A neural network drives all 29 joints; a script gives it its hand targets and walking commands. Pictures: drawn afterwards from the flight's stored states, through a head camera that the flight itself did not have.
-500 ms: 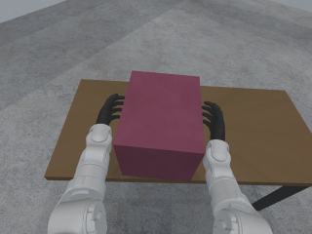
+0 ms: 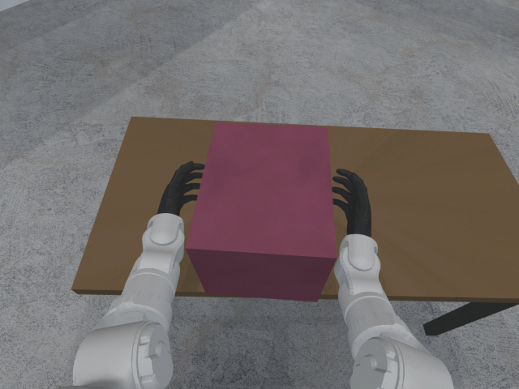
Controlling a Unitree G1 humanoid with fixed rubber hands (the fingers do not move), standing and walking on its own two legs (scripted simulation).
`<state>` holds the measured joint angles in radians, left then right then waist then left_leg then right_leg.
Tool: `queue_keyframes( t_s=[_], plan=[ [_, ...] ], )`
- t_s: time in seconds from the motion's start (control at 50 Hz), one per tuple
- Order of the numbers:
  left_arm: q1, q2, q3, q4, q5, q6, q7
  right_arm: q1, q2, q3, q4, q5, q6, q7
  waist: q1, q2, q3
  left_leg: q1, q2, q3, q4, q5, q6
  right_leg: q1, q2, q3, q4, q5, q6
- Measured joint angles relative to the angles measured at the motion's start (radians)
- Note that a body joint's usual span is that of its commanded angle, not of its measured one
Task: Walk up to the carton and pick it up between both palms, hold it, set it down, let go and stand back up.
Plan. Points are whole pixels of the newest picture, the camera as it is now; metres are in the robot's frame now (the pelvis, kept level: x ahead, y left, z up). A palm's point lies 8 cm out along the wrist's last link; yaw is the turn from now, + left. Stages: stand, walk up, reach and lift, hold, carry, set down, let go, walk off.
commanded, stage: set down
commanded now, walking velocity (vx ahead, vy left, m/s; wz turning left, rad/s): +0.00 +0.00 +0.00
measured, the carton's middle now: (266, 211) +0.43 +0.01 -0.04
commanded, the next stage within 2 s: none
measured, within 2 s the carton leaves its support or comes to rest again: rests again in 1.04 s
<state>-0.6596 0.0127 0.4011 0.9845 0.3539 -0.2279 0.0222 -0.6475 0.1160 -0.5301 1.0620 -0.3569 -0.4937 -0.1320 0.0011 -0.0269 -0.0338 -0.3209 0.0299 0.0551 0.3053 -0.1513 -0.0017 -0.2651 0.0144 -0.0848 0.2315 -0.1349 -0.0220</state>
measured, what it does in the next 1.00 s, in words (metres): stands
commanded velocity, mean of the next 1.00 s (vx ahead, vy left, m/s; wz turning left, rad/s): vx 0.00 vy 0.00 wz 0.00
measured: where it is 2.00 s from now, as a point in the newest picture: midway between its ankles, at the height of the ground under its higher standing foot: outside the picture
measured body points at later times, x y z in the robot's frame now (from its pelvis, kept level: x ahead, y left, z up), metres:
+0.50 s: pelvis +0.00 +0.00 -0.01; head +0.10 +0.02 +0.43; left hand +0.41 +0.17 -0.02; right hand +0.40 -0.14 +0.00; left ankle -0.01 +0.11 -0.75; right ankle -0.02 -0.10 -0.75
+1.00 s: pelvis +0.00 +0.00 -0.02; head +0.14 +0.01 +0.41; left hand +0.43 +0.16 -0.04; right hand +0.41 -0.14 -0.04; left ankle -0.01 +0.11 -0.75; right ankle -0.02 -0.10 -0.75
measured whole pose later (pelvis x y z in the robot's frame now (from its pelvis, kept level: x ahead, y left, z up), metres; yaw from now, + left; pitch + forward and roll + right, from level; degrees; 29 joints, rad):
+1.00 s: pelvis +0.00 +0.00 -0.02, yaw +0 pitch +25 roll -1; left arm -0.84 0.08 0.45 1.31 0.34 -0.49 0.06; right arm -0.76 0.10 -0.71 1.20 -0.47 -0.61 -0.13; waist -0.03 0.00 -0.14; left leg -0.71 0.04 0.05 0.47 -0.19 0.00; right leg -0.65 0.01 -0.10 0.39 -0.18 -0.02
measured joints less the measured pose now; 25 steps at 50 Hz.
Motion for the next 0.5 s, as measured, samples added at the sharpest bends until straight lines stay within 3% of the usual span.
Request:
queue_keyframes(
  t_s=[0.5],
  plan=[
    [-0.059,0.036,0.022,0.158,-0.008,-0.130,0.022,-0.046,0.001,-0.077,0.064,-0.066,-0.059,-0.001,-0.015,0.002,-0.067,-0.190,0.006,-0.002,0.055,-0.007,0.002,-0.187,0.000,-0.007,0.054,-0.009,-0.001]
  ],
)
